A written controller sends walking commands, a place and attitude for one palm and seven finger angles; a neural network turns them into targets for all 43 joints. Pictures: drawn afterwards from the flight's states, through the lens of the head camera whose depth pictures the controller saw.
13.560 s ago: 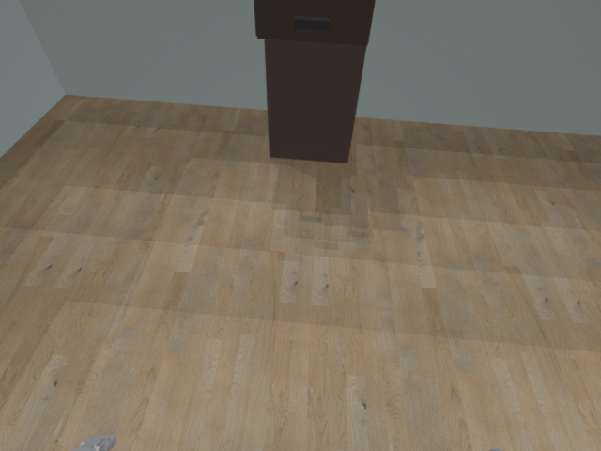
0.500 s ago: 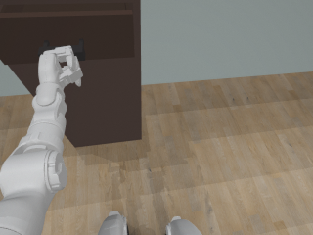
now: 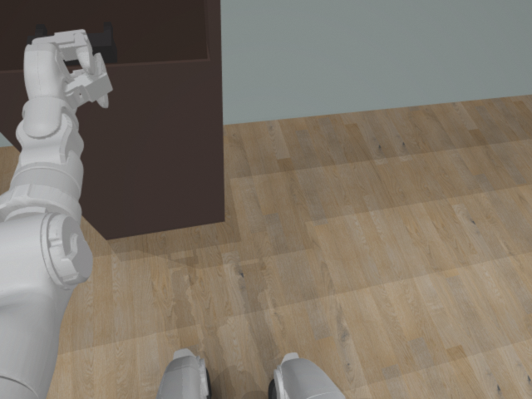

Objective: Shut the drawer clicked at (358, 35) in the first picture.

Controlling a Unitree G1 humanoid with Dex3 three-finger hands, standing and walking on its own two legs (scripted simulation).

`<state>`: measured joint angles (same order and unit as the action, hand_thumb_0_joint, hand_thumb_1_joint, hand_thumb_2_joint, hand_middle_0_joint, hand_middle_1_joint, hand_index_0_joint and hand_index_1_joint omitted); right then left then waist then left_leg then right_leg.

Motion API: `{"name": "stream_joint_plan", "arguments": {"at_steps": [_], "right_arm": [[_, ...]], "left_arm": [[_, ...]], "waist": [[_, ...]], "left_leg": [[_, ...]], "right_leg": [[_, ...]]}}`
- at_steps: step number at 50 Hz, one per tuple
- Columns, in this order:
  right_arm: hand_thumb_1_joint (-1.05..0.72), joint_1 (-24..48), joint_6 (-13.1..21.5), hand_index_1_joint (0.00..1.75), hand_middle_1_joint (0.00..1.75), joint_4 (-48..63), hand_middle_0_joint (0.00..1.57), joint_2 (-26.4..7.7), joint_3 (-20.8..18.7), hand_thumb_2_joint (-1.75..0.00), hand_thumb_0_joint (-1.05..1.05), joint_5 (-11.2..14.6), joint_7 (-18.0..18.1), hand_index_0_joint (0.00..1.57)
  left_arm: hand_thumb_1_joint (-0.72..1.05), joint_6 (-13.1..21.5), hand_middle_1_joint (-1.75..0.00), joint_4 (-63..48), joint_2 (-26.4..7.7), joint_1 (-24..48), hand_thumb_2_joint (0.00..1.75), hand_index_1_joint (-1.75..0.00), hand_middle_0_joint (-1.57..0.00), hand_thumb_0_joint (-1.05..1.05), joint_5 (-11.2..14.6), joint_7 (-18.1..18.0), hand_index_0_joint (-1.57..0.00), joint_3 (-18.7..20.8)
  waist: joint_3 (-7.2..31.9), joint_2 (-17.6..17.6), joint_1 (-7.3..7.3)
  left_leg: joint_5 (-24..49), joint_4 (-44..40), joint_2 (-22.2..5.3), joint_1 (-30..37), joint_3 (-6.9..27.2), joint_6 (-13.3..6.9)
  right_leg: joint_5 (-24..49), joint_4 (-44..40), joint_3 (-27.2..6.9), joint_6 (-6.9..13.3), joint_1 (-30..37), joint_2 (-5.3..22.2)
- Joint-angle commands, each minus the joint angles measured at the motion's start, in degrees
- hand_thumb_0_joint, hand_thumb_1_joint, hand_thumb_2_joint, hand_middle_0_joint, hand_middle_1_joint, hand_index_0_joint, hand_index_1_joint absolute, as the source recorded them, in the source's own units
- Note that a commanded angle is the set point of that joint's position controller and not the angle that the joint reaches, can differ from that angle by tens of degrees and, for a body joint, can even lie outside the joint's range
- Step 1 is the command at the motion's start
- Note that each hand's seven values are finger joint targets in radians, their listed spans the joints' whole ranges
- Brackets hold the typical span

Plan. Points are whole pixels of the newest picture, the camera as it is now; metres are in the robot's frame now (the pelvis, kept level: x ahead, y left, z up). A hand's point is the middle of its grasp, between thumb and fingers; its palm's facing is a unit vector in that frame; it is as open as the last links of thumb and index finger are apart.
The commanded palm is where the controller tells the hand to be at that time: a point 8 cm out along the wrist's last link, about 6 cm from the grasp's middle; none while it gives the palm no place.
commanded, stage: push the drawer shut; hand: left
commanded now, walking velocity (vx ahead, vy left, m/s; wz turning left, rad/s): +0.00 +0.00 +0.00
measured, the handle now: (74, 39) +0.63 +0.21 +0.11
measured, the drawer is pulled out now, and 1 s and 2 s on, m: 0.00 0.00 0.00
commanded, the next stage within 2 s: pull the fist back off the drawer in 0.14 s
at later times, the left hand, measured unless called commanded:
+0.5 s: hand (94, 74) +0.56 +0.17 +0.11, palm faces +0.08 -1.00 -0.02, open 3.3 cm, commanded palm +0.55 +0.20 +0.11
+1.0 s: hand (93, 86) +0.53 +0.17 +0.11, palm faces +0.12 -0.99 +0.00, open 3.3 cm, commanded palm +0.50 +0.21 +0.11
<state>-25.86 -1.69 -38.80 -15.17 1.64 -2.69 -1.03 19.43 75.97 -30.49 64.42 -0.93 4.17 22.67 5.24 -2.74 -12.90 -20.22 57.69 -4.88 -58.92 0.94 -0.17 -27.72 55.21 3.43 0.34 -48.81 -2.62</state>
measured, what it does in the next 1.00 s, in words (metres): stands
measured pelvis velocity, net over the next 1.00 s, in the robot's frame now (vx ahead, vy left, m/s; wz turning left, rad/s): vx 0.01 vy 0.01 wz -0.01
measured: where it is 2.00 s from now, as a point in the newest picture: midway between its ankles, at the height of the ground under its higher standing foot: outside the picture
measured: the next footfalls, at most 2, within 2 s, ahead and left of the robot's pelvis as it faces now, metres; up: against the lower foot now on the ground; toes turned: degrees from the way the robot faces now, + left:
none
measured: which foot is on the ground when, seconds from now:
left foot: down 0.00-1.00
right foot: down 0.00-1.00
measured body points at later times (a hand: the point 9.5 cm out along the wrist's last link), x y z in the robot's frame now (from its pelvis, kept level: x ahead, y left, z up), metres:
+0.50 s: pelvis -0.02 +0.01 -0.01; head +0.12 +0.05 +0.42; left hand +0.55 +0.23 +0.12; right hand -0.07 -0.25 -0.10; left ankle +0.06 +0.12 -0.67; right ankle -0.02 -0.12 -0.67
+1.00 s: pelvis +0.01 +0.01 +0.01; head +0.12 +0.02 +0.45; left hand +0.52 +0.23 +0.11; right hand +0.00 -0.25 -0.10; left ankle +0.06 +0.12 -0.67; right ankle -0.02 -0.12 -0.67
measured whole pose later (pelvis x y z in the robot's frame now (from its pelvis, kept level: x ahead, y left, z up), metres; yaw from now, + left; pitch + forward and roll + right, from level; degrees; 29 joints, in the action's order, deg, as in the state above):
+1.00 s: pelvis +0.01 +0.01 +0.01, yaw -1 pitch +19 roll -4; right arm -24.9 -3.6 -36.9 -14.5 0.6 -1.7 -2.4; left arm 19.2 64.8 -23.9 53.2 2.5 1.5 21.3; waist 6.2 -2.5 -10.0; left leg -21.2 55.4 -4.6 -53.3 -0.9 -0.8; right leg -27.8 52.4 1.6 -0.4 -43.6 -2.2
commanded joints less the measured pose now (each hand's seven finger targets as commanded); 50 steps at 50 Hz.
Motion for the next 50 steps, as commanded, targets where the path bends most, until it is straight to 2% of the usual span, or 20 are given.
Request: {"name": "stream_joint_plan", "arguments": {"at_steps": [1,5,7,8,12,19,20,25,27,31,33,34,36,39,42,43,45,47,49,50], "right_arm": [[-0.90,-11.8,0.5,0.30,0.30,1.2,0.20,-11.1,-3.6,-0.90,0.00,0.1,0.7,0.20],[-0.90,-12.1,1.1,0.30,0.30,0.9,0.20,-11.5,-3.2,-0.90,0.00,0.1,1.1,0.20],[-0.90,-12.2,1.6,0.30,0.30,1.0,0.20,-11.5,-3.1,-0.90,0.00,0.0,1.2,0.20],[-0.90,-12.2,1.7,0.30,0.30,0.8,0.20,-11.7,-3.0,-0.90,0.00,0.1,1.3,0.20],[-0.90,-12.2,2.6,0.30,0.30,0.7,0.20,-12.0,-2.6,-0.90,0.00,0.1,1.7,0.20],[-0.90,-12.3,3.0,0.30,0.30,1.4,0.20,-12.0,-2.7,-0.90,0.00,-0.4,1.3,0.20],[-0.90,-12.2,2.9,0.30,0.30,1.5,0.20,-12.0,-2.8,-0.90,0.00,-0.3,1.1,0.20],[-0.90,-12.0,2.5,0.30,0.30,1.9,0.20,-12.1,-3.0,-0.90,0.00,-0.6,0.5,0.20],[-0.90,-12.0,2.4,0.30,0.30,2.1,0.20,-11.9,-3.2,-0.90,0.00,-0.8,0.1,0.20],[-0.90,-11.3,1.8,0.30,0.30,2.6,0.20,-11.9,-3.6,-0.90,0.00,-0.5,-0.2,0.20],[-0.90,-11.0,1.5,0.30,0.30,3.3,0.20,-11.7,-3.8,-0.90,0.00,-0.4,-0.4,0.20],[-0.90,-10.9,1.2,0.30,0.30,3.4,0.20,-11.4,-3.8,-0.90,0.00,-0.4,-0.5,0.20],[-0.90,-10.5,0.8,0.30,0.30,3.8,0.20,-11.2,-4.1,-0.90,0.00,-0.3,-0.7,0.20],[-0.90,-10.0,-0.1,0.30,0.30,4.3,0.20,-10.9,-4.3,-0.90,0.00,0.1,-0.9,0.20],[-0.90,-9.1,-0.7,0.30,0.30,5.3,0.20,-10.6,-4.6,-0.90,0.00,0.4,-1.0,0.20],[-0.90,-9.0,-1.0,0.30,0.30,5.0,0.20,-10.5,-4.7,-0.90,0.00,0.7,-1.0,0.20],[-0.90,-8.5,-1.3,0.30,0.30,5.0,0.20,-10.1,-4.9,-0.90,0.00,1.0,-0.9,0.20],[-0.90,-8.3,-1.5,0.30,0.30,4.8,0.20,-10.1,-5.0,-0.90,0.00,1.1,-0.7,0.20],[-0.90,-7.7,-1.6,0.30,0.30,4.3,0.20,-9.6,-5.0,-0.90,0.00,1.4,-0.6,0.20],[-0.90,-7.7,-1.6,0.30,0.30,4.2,0.20,-9.6,-5.1,-0.90,0.00,1.5,-0.7,0.20]], "left_arm": [[0.90,3.6,-1.60,-14.6,-15.6,38.4,0.90,-1.60,-1.40,0.00,1.1,-2.5,-1.40,0.9],[0.90,3.1,-1.60,-13.1,-15.4,41.3,0.90,-1.60,-1.40,0.00,0.7,-2.4,-1.40,-1.0],[0.90,3.0,-1.60,-13.6,-14.7,42.4,0.90,-1.60,-1.40,0.00,1.0,-2.2,-1.40,-1.9],[0.90,3.1,-1.60,-13.6,-16.1,42.9,0.90,-1.60,-1.40,0.00,0.7,-2.2,-1.40,-1.2],[0.90,2.3,-1.60,-12.5,-14.4,43.2,0.90,-1.60,-1.40,0.00,1.6,-2.0,-1.40,-3.0],[0.90,1.7,-1.60,-14.0,-15.8,43.7,0.90,-1.60,-1.40,0.00,1.3,-2.7,-1.40,-0.9],[0.90,1.6,-1.60,-13.6,-14.3,43.2,0.90,-1.60,-1.40,0.00,1.1,-2.8,-1.40,-1.9],[0.90,1.7,-1.60,-14.6,-14.3,41.0,0.90,-1.60,-1.40,0.00,0.7,-3.3,-1.40,-0.9],[0.90,1.8,-1.60,-14.8,-12.2,38.3,0.90,-1.60,-1.40,0.00,1.0,-3.4,-1.40,-1.2],[0.90,1.9,-1.60,-16.7,-12.0,35.2,0.90,-1.60,-1.40,0.00,1.0,-4.0,-1.40,-0.7],[0.90,2.4,-1.60,-17.9,-11.8,31.2,0.90,-1.60,-1.40,0.00,1.0,-4.0,-1.40,0.2],[0.90,2.7,-1.60,-19.1,-10.5,31.2,0.90,-1.60,-1.40,0.00,1.2,-4.0,-1.40,-0.9],[0.90,3.0,-1.60,-20.8,-10.0,27.6,0.90,-1.60,-1.40,0.00,1.6,-4.1,-1.40,-0.3],[0.90,2.9,-1.60,-20.7,-8.0,22.7,0.90,-1.60,-1.40,0.00,1.9,-3.8,-1.40,-1.0],[0.90,3.4,-1.60,-23.5,-6.6,17.2,0.90,-1.60,-1.40,0.00,3.1,-3.2,-1.40,-0.8],[0.90,3.5,-1.60,-23.7,-7.7,17.3,0.90,-1.60,-1.40,0.00,3.3,-3.1,-1.40,0.2],[0.90,3.7,-1.60,-24.0,-5.8,17.3,0.90,-1.60,-1.40,0.00,3.8,-2.7,-1.40,-1.0],[0.90,4.4,-1.60,-25.6,-7.1,16.9,0.90,-1.60,-1.40,0.00,4.1,-2.4,-1.40,0.0],[0.90,4.7,-1.60,-25.5,-3.9,17.3,0.90,-1.60,-1.40,0.00,4.2,-1.7,-1.40,-2.8],[0.90,4.9,-1.60,-25.4,-3.4,17.0,0.90,-1.60,-1.40,0.00,4.3,-1.4,-1.40,-3.0]], "waist": [[25.9,-6.9,-4.44],[24.0,-8.5,-5.87],[25.0,-10.1,-6.24],[25.8,-10.3,-6.15],[24.3,-10.6,-7.20],[27.6,-11.7,-5.43],[27.0,-11.4,-5.54],[27.0,-10.9,-4.12],[27.4,-10.6,-3.59],[27.0,-9.0,-2.48],[29.4,-9.7,-0.81],[28.9,-9.8,-0.98],[29.9,-8.8,0.23],[27.5,-6.3,0.75],[28.3,-6.6,2.56],[27.9,-5.3,2.58],[26.1,-3.5,1.94],[25.7,-3.7,2.48],[25.3,-4.5,1.57],[25.4,-4.4,1.84]], "left_leg": [[9.2,-3.7,2.3,30.3,2.8,-2.4],[5.5,-3.8,2.1,29.2,3.3,-2.3],[5.0,-3.7,2.1,29.9,3.6,-2.4],[4.8,-3.7,1.9,30.2,3.7,-2.3],[1.7,-4.3,1.7,29.4,4.2,-2.3],[2.8,-4.0,1.9,30.7,4.8,-1.9],[2.1,-4.3,1.9,31.1,5.0,-1.8],[1.5,-5.0,1.9,31.5,5.5,-1.6],[2.8,-5.3,1.9,33.1,5.8,-1.5],[2.4,-5.9,1.8,33.0,5.3,-1.4],[5.9,-5.9,1.8,35.3,5.0,-1.3],[7.0,-6.0,1.8,35.7,4.9,-1.2],[8.9,-5.9,1.9,36.4,4.3,-1.2],[11.0,-6.3,2.0,35.7,3.4,-1.4],[14.3,-6.6,2.3,36.8,2.4,-1.3],[15.2,-6.5,2.3,36.3,2.1,-1.5],[15.0,-6.4,2.7,35.0,1.6,-1.7],[16.4,-6.3,2.9,35.3,1.3,-1.8],[17.6,-6.0,2.8,36.8,1.4,-1.7],[17.8,-6.0,3.0,37.0,1.4,-1.7]], "right_leg": [[10.4,-10.3,-1.7,-0.1,-3.5,-2.1],[7.3,-10.2,-1.5,0.0,-6.7,-2.1],[6.8,-10.0,-1.4,0.2,-7.5,-2.1],[6.6,-9.8,-1.3,0.2,-7.9,-2.0],[4.6,-10.0,-1.1,0.1,-9.3,-1.9],[5.0,-8.8,-0.4,0.5,-8.8,-2.0],[4.7,-8.9,-0.2,0.5,-9.5,-1.9],[4.2,-8.4,0.2,0.7,-9.3,-1.8],[5.0,-8.2,0.6,1.0,-9.2,-1.9],[4.9,-8.7,0.5,0.7,-7.9,-1.8],[6.6,-8.4,0.6,1.0,-6.6,-2.0],[7.4,-8.4,0.7,1.0,-6.3,-2.0],[8.6,-8.8,0.6,1.0,-4.2,-2.1],[10.4,-9.5,0.6,0.8,-2.3,-2.3],[13.6,-9.8,0.4,1.0,1.0,-2.4],[15.1,-9.8,0.2,0.8,1.9,-2.5],[16.7,-10.4,-0.3,0.4,3.2,-2.5],[19.0,-10.3,-0.6,0.6,4.8,-2.3],[19.8,-10.2,-0.5,0.5,3.2,-2.3],[20.0,-10.3,-0.6,0.5,3.5,-2.3]]}}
